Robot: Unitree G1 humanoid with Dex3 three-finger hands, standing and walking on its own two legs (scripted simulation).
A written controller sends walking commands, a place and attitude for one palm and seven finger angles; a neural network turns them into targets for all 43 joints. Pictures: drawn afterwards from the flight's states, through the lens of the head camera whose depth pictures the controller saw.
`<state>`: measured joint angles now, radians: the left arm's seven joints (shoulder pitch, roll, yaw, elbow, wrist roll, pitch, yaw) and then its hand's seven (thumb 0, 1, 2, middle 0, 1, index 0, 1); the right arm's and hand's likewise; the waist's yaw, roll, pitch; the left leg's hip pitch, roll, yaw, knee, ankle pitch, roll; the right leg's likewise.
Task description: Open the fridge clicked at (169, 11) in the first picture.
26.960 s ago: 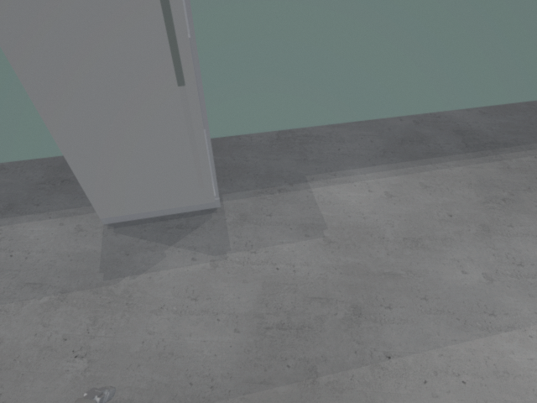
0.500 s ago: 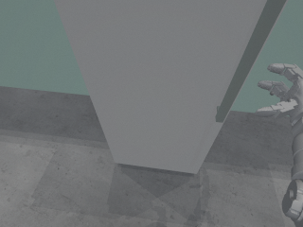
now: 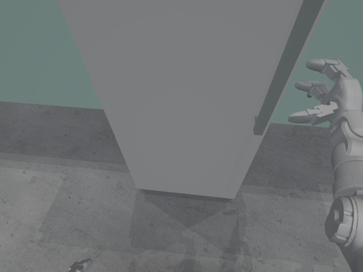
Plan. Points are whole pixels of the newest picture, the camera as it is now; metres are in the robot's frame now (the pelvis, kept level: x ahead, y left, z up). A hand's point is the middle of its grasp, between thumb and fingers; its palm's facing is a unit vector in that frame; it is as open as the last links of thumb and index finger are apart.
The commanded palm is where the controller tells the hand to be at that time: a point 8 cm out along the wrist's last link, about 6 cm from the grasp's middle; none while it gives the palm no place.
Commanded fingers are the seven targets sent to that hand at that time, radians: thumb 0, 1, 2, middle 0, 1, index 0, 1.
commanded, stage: move the hooked fingers beside the handle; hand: right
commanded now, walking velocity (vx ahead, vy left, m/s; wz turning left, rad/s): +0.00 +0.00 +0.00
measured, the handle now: (283, 62) +0.53 -0.14 +0.19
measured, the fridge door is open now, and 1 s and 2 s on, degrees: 0 0 0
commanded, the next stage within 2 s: feel for the door with the fingertips in 0.24 s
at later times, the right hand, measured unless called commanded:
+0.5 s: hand (309, 97) +0.46 -0.20 +0.16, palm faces -0.02 +1.00 -0.01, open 14.0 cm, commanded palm +0.44 -0.24 +0.15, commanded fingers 0.00 0.50 -0.30 0.30 1.20 0.30 1.20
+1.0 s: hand (298, 90) +0.48 -0.18 +0.16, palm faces +0.00 +1.00 +0.00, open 14.0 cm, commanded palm +0.46 -0.22 +0.15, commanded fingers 0.00 0.50 -0.30 0.30 1.20 0.30 1.20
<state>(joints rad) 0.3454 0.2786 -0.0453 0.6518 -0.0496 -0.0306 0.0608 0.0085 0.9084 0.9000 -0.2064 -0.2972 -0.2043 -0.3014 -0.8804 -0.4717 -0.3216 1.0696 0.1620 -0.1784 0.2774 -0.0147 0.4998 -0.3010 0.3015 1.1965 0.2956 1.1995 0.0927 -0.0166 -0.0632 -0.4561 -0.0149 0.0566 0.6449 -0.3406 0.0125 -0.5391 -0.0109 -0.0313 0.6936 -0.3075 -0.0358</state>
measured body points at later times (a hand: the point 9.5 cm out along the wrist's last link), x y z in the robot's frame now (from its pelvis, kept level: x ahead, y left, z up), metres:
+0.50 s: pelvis +0.01 +0.00 +0.00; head +0.04 +0.00 +0.45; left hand +0.05 +0.28 -0.11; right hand +0.46 -0.25 +0.16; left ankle -0.01 +0.11 -0.72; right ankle +0.02 -0.09 -0.72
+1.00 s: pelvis +0.01 +0.01 +0.00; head +0.05 +0.01 +0.45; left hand +0.05 +0.28 -0.11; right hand +0.48 -0.23 +0.16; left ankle -0.01 +0.11 -0.72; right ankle +0.02 -0.09 -0.72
